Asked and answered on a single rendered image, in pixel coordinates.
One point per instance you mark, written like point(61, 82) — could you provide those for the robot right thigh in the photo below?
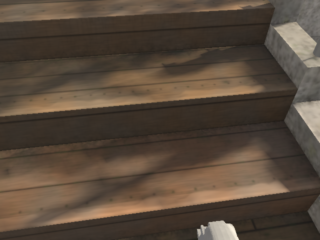
point(217, 230)

